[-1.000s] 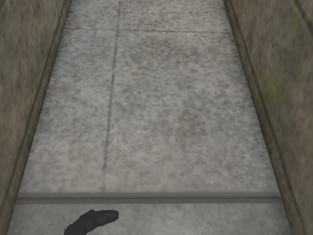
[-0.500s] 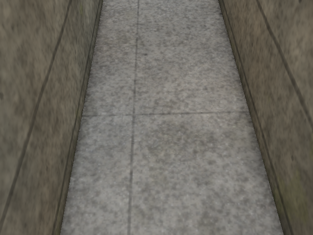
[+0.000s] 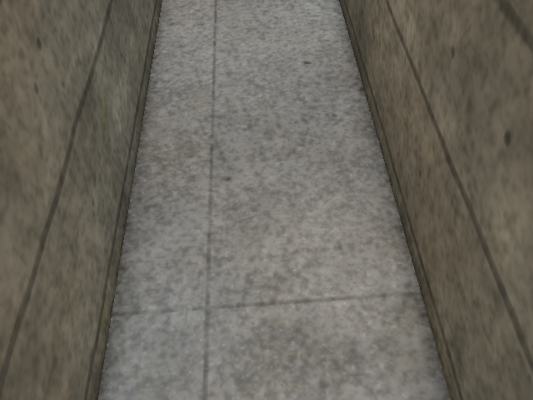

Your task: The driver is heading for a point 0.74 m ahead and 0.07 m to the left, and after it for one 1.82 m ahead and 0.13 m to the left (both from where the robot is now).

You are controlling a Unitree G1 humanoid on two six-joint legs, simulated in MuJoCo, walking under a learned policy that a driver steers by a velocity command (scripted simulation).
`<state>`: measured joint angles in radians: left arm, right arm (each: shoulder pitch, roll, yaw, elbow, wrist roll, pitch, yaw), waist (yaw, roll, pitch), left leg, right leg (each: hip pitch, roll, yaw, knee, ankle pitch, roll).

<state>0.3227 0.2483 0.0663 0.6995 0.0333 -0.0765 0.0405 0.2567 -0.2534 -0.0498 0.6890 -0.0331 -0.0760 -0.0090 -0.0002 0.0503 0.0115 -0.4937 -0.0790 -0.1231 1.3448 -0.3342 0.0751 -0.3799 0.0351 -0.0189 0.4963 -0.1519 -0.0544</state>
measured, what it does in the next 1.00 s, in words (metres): walks ahead: left foot, then right foot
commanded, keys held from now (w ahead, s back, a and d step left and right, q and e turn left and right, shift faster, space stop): w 0.84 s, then no key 0.16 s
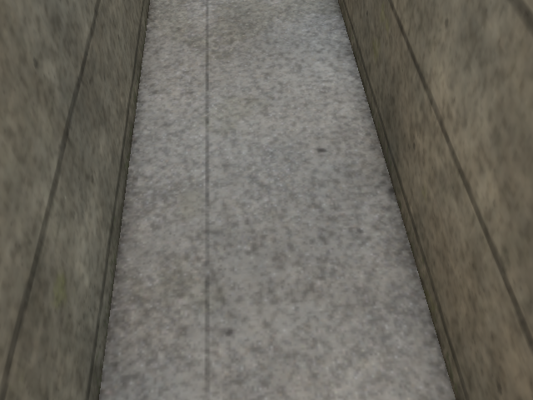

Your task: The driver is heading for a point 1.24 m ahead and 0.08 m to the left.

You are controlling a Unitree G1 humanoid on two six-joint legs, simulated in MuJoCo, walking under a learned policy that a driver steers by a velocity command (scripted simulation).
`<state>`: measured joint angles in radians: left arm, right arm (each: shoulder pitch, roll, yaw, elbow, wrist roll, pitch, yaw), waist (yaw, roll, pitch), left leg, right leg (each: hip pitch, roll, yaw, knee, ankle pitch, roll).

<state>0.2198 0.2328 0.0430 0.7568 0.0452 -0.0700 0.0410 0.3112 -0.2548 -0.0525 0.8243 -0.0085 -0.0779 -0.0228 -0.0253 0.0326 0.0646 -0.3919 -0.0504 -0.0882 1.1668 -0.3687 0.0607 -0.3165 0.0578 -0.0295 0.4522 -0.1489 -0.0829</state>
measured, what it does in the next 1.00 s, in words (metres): walks ahead: left foot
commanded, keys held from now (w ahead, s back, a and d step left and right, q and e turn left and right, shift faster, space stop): no key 1.00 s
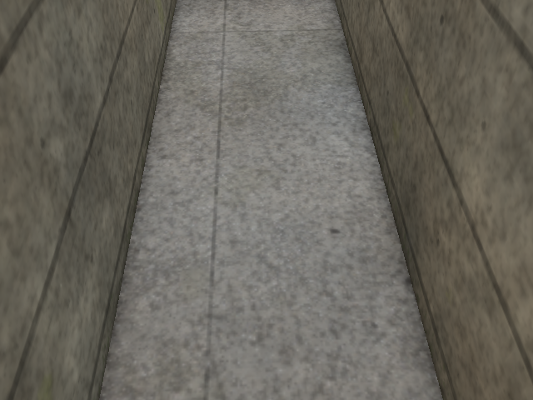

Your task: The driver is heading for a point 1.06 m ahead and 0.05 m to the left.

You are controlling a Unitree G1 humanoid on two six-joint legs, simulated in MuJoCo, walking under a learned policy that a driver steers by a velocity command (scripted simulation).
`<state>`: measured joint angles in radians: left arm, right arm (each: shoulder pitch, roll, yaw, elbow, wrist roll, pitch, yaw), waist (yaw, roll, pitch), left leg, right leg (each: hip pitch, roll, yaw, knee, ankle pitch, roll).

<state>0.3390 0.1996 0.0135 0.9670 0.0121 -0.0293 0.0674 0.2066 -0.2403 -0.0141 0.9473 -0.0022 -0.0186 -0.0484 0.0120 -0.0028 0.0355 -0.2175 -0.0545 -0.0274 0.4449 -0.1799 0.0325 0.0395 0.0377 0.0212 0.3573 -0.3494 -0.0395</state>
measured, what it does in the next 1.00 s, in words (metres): stands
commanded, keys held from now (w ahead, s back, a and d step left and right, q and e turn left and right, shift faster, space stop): no key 1.00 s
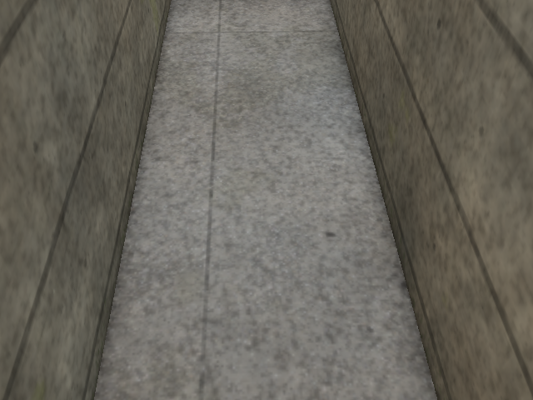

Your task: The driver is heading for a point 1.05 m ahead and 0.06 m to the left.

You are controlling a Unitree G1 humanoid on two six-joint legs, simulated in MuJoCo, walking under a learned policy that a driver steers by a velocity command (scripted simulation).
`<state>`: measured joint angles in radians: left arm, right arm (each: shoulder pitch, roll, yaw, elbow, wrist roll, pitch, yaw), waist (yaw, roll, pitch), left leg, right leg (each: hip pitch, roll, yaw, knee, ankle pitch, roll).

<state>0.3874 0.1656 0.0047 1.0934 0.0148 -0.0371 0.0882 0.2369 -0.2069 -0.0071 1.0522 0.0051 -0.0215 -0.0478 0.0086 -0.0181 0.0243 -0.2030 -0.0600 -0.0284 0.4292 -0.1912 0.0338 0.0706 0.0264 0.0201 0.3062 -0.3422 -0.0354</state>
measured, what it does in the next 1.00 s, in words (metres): walks ahead: left foot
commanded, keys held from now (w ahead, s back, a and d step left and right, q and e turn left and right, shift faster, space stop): no key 0.50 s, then w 0.50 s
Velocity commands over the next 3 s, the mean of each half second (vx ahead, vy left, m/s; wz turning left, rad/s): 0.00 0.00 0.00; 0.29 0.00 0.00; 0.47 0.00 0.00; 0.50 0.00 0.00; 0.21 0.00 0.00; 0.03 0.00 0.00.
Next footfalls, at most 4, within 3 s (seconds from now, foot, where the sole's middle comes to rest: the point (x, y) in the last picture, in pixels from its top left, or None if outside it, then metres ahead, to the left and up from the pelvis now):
0.78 left None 0.14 0.13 -0.78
1.30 right None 0.52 -0.04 -0.78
1.84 left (235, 280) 0.89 0.13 -0.78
2.28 right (292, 214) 1.15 -0.05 -0.78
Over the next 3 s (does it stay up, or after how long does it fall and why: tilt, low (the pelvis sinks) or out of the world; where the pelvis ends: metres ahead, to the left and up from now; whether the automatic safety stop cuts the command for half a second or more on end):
stays up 1.10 0.08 0.00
